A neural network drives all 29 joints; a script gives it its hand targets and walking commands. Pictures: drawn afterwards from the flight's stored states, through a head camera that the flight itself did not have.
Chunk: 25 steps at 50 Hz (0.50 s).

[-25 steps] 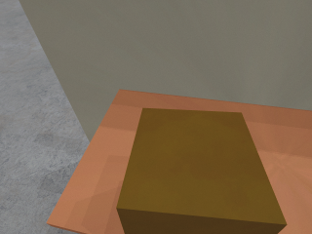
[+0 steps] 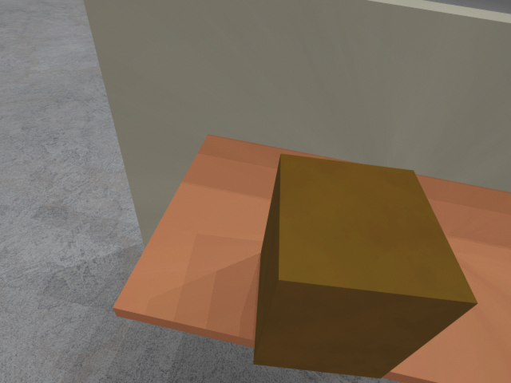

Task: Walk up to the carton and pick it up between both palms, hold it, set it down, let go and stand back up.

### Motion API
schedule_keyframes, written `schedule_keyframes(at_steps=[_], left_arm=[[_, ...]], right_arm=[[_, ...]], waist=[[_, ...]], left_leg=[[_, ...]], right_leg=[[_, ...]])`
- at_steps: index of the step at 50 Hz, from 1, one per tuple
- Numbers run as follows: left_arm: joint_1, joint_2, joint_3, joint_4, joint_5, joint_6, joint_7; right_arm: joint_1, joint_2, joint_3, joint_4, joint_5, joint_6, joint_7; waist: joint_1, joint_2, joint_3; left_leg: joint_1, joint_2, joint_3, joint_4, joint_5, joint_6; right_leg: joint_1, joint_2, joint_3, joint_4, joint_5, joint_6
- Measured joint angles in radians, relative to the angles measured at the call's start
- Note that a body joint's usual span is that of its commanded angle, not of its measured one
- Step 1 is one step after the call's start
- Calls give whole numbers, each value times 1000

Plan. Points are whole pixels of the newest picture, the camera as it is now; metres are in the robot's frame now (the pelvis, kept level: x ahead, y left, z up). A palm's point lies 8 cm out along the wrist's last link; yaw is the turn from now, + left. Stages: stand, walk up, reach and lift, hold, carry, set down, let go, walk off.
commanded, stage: walk up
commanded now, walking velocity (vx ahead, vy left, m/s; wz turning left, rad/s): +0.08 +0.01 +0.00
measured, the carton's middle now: (331, 269) +0.28 -0.12 +0.08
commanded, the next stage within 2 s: none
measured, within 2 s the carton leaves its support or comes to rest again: neither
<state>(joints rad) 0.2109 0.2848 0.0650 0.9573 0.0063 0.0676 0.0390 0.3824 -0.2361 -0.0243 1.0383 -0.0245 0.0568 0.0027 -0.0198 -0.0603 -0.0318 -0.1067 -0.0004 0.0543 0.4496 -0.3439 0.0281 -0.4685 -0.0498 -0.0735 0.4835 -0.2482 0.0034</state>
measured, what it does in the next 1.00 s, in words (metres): steps on the spot: right foot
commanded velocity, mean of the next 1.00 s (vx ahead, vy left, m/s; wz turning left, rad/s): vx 0.03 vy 0.05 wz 0.00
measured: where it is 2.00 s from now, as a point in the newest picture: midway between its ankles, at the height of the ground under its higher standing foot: outside the picture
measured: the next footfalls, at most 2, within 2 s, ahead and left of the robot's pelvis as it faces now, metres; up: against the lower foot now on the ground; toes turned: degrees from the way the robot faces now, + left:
right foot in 0.64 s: +0.22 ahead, -0.13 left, +0.00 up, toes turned -7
left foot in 1.30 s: +0.00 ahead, +0.11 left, +0.00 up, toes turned +3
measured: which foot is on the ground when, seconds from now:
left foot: down 0.00-0.66, up 0.68-1.00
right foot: up 0.00-0.62, down 0.64-1.00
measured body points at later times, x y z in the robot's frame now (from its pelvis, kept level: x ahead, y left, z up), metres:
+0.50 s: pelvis +0.05 +0.01 +0.01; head +0.08 +0.04 +0.46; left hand +0.15 +0.24 -0.15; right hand -0.09 -0.18 -0.12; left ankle -0.06 +0.10 -0.74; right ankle +0.10 -0.13 -0.68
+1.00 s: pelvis +0.08 -0.05 +0.01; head +0.11 -0.11 +0.45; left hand +0.06 +0.22 -0.10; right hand +0.12 -0.31 -0.17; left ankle +0.09 +0.17 -0.62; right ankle +0.18 -0.12 -0.74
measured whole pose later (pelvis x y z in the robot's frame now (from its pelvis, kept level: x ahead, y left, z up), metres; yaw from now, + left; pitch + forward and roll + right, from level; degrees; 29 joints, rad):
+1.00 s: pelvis +0.08 -0.05 +0.01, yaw -1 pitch -2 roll +6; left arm 0.30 0.21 0.04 1.05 0.01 0.04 0.05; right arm 0.21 -0.29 -0.07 1.00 -0.03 0.09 0.02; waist 0.03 0.03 0.12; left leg -0.52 -0.03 -0.12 1.16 -0.34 -0.05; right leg -0.32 -0.08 -0.07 0.41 -0.06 -0.06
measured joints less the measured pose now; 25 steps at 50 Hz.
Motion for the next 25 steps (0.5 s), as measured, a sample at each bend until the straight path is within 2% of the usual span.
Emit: schedule_keyframes(at_steps=[2, 4, 6, 8, 9, 11, 15, 21, 25], left_arm=[[39, -20, 1, 16, -1, 23, -10], [59, -40, -2, 27, -9, 26, -28], [72, -49, -4, 39, -9, 9, -40], [106, -52, -5, 71, -5, -3, -41], [126, -53, -7, 92, -2, -2, -40], [161, -55, -6, 129, 6, 6, -44], [162, -56, -5, 156, 19, -14, -53], [15, -49, -8, 125, 17, -45, -49], [-83, -61, -14, 92, 11, -48, -47]], right_arm=[[62, 20, 15, 21, 1, -10, -5], [108, 43, 28, 50, 6, -18, -8], [107, 66, 37, 69, 9, -27, -12], [81, 83, 46, 67, 17, -47, -14], [68, 90, 49, 62, 20, -61, -15], [58, 102, 50, 50, 19, -84, -15], [65, 115, 47, 54, 17, -107, -36], [100, 139, 48, 84, 3, -133, -45], [144, 141, 44, 117, -3, -133, -37]], waist=[[-26, 14, -29], [-28, 35, -34], [6, 33, -2], [32, 11, 24], [31, 1, 30], [12, -9, 22], [-1, 11, 4], [-48, 36, 40], [-66, 41, 55]], left_leg=[[9, 25, -20, -39, 20, 3], [25, 45, -48, -118, 59, -4], [35, 47, -39, -172, 119, -4], [33, 34, -8, -189, 127, 4], [26, 25, 1, -187, 123, 9], [15, 12, 0, -189, 115, 19], [34, 7, 0, -219, 115, 34], [77, 14, -7, -194, 72, 22], [115, 27, -10, -170, 26, 4]], right_leg=[[-35, 45, 45, 163, -75, 0], [-54, 78, 87, 296, -45, -6], [-59, 92, 123, 386, -6, -11], [-45, 83, 134, 424, 23, -6], [-26, 73, 129, 424, 33, -2], [12, 51, 95, 447, 31, 23], [66, 30, 41, 426, 17, 54], [26, 16, -9, 377, -74, 62], [-35, 11, -25, 344, -48, 52]])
